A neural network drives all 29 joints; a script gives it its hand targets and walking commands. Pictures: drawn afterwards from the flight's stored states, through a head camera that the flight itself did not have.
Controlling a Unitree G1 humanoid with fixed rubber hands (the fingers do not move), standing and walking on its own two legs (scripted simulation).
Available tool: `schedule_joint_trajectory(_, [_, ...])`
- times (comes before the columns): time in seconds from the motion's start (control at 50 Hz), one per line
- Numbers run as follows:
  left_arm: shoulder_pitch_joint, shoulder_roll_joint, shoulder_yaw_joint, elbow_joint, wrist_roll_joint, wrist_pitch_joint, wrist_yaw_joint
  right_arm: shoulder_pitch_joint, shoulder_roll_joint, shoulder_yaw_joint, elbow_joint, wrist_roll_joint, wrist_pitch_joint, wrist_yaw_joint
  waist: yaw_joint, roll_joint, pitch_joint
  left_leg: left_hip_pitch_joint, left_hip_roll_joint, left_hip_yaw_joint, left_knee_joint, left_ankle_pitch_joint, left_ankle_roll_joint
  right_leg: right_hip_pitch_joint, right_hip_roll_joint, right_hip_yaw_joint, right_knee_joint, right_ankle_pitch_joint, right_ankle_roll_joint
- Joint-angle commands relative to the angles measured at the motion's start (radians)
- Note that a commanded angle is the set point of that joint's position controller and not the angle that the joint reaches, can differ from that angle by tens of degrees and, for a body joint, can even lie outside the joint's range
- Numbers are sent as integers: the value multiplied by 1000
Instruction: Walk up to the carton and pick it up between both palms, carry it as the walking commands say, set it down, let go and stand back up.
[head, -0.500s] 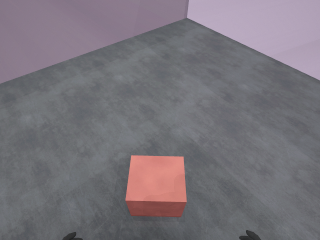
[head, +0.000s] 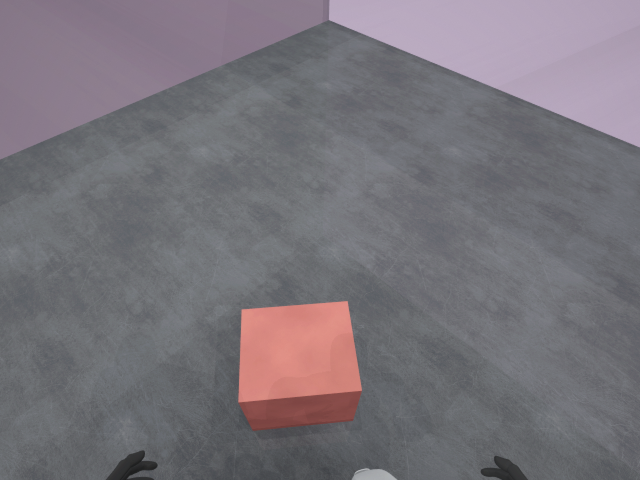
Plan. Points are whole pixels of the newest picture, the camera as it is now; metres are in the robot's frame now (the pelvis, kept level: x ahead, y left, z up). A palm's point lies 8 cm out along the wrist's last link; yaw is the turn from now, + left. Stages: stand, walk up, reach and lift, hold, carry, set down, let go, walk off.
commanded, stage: walk up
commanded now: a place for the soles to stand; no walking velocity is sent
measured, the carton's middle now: (299, 367) +0.47 +0.07 -0.62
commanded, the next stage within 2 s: reach and lift in 1.36 s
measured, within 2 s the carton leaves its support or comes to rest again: neither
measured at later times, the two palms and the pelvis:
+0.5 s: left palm out of the picture +0.09 +0.25 -0.10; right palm out of the picture +0.06 -0.27 -0.12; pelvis +0.01 +0.00 +0.01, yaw -4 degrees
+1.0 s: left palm out of the picture +0.09 +0.25 -0.10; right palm out of the picture +0.03 -0.27 -0.12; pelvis +0.02 +0.00 +0.01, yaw -5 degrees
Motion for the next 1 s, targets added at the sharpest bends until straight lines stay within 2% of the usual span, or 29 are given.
schedule_joint_trajectory(0.0, [68, 114, 32, -48, 2, -10, 5, -22, -144, -39, -52, 0, -1, -4, 17, 24, -26, 57, 127, -119, -152, -12, 100, -50, -47, -18, -57, 255, -62])
schedule_joint_trajectory(0.02, [65, 122, 33, -48, 2, -10, 6, -23, -134, -36, -54, 0, 2, -2, 15, 5, -22, 58, 100, -104, -124, -37, 88, -58, -54, 13, -87, 251, -69])
schedule_joint_trajectory(0.06, [50, 142, 37, -53, 2, -8, 7, -5, -113, -30, -56, 2, 8, 2, -1, -53, -24, 96, 31, -94, -63, -85, 63, -111, -82, 124, -176, 191, -89])
schedule_joint_trajectory(0.08, [41, 150, 38, -57, 2, -6, 7, 14, -104, -28, -54, 3, 9, 4, -11, -76, -31, 132, 2, -108, -48, -96, 56, -143, -94, 188, -221, 138, -100])
schedule_joint_trajectory(0.1, [32, 153, 38, -60, 2, -4, 8, 31, -100, -27, -53, 5, 7, 6, -20, -88, -32, 161, -10, -126, -57, -101, 55, -170, -94, 220, -249, 90, -102])
schedule_joint_trajectory(0.14, [10, 141, 34, -59, -1, 0, 10, 51, -109, -27, -47, 4, -3, 5, -31, -85, -20, 176, 16, -152, -113, -92, 66, -187, -75, 182, -233, 61, -81])
schedule_joint_trajectory(0.16, [15, 131, 31, -56, -3, -1, 9, 51, -124, -29, -44, 1, -9, 3, -27, -62, -16, 178, 50, -168, -150, -82, 77, -190, -58, 137, -190, 90, -66])
schedule_joint_trajectory(0.2, [44, 114, 31, -52, -5, -6, 7, 46, -160, -39, -32, -3, -17, -3, -8, 16, -26, 153, 151, -199, -229, -27, 119, -146, -25, 7, -48, 181, -42])
schedule_joint_trajectory(0.22, [65, 109, 32, -53, -4, -8, 7, 43, -176, -45, -28, -3, -16, -6, 5, 43, -33, 134, 200, -205, -251, 27, 145, -116, -23, -40, 8, 190, -35])
schedule_joint_trajectory(0.24, [78, 103, 33, -53, -3, -9, 8, 34, -178, -48, -28, -1, -14, -6, 15, 57, -29, 101, 221, -192, -253, 67, 160, -86, -28, -61, 27, 172, -36])
schedule_joint_trajectory(0.26, [78, 92, 32, -51, -1, -10, 9, 22, -166, -46, -29, 1, -12, -5, 20, 69, -23, 53, 217, -170, -240, 64, 157, -44, -37, -66, 8, 143, -46])
schedule_joint_trajectory(0.3, [84, 95, 28, -40, 4, -12, 8, 0, -142, -38, -32, 0, -3, 1, 24, 38, -2, 27, 144, -96, -178, 3, 108, -13, -49, -31, -73, 218, -66])
schedule_joint_trajectory(0.32, [79, 109, 29, -35, 2, -12, 10, 0, -123, -32, -33, 1, 2, 3, 20, 5, 4, 38, 94, -71, -132, -13, 82, -30, -57, 15, -116, 255, -77])
schedule_joint_trajectory(0.34, [72, 124, 30, -33, 1, -12, 12, 16, -109, -26, -31, 3, 6, 5, 12, -36, -7, 73, 44, -63, -85, -40, 62, -64, -77, 87, -174, 234, -93])
schedule_joint_trajectory(0.38, [56, 145, 30, -33, 0, -7, 15, 62, -95, -22, -26, 8, 10, 11, -12, -85, -30, 159, -11, -107, -62, -89, 48, -136, -114, 230, -271, 124, -123])
schedule_joint_trajectory(0.4, [35, 145, 27, -31, -2, -4, 18, 77, -91, -21, -21, 10, 7, 12, -23, -94, -25, 177, -10, -123, -87, -88, 50, -151, -110, 233, -286, 90, -120])
schedule_joint_trajectory(0.42, [11, 135, 22, -28, -3, -2, 20, 95, -91, -19, -14, 10, -1, 11, -35, -104, -22, 179, 5, -136, -123, -78, 55, -149, -103, 204, -282, 67, -106])
schedule_joint_trajectory(0.48, [24, 99, 11, -11, -9, -6, 15, 78, -131, -27, 5, 2, -20, 5, -14, -43, -14, 165, 86, -161, -215, -16, 83, -118, -50, 78, -186, 163, -62])
schedule_joint_trajectory(0.5, [35, 94, 11, -6, -9, -9, 13, 69, -140, -29, 11, 0, -23, 3, -2, -12, -19, 148, 116, -163, -238, 21, 95, -86, -37, 28, -135, 215, -56])
schedule_joint_trajectory(0.54, [58, 90, 14, 3, -8, -12, 13, 56, -151, -34, 19, 0, -22, 1, 15, 26, -29, 123, 153, -147, -247, 90, 115, -44, -38, -16, -83, 246, -53])
schedule_joint_trajectory(0.58, [64, 91, 14, 13, -5, -13, 16, 42, -142, -34, 22, 3, -15, 2, 21, 38, -25, 105, 140, -112, -222, 93, 109, -28, -44, -15, -85, 268, -60])
schedule_joint_trajectory(0.64, [53, 105, 14, 28, -3, -11, 20, 40, -121, -30, 24, 5, -2, 5, 11, 11, -20, 107, 89, -82, -167, 35, 84, -41, -54, 30, -125, 290, -76])
schedule_joint_trajectory(0.7, [32, 122, 15, 34, -3, -8, 22, 64, -111, -27, 32, 6, 4, 6, -8, -35, -22, 153, 47, -92, -131, -13, 68, -98, -77, 118, -193, 229, -92])
schedule_joint_trajectory(0.74, [20, 126, 14, 39, -4, -6, 23, 79, -111, -28, 39, 7, 3, 6, -18, -49, -23, 179, 42, -109, -138, -21, 68, -124, -78, 144, -215, 194, -91])
schedule_joint_trajectory(0.8, [26, 102, 10, 54, -1, -8, 23, 98, -121, -31, 65, 0, -2, 6, -16, -35, -10, 177, 73, -129, -207, -70, 76, -123, -56, 100, -210, 115, -70])
schedule_joint_trajectory(0.88, [46, 89, 8, 77, -3, -14, 22, 77, -139, -35, 86, 1, -7, 3, 5, 8, 6, 141, 124, -125, -265, -44, 96, -75, -38, 16, -146, 201, -60])
schedule_joint_trajectory(0.92, [58, 89, 8, 88, -2, -18, 24, 73, -137, -36, 94, 1, -5, 3, 9, 6, -1, 142, 116, -103, -244, -11, 93, -58, -44, 18, -146, 234, -64])
schedule_joint_trajectory(0.98, [59, 99, 10, 102, -1, -19, 28, 82, -126, -35, 104, 3, 1, 5, 1, -15, -9, 165, 82, -83, -195, 7, 77, -66, -56, 59, -174, 259, -75])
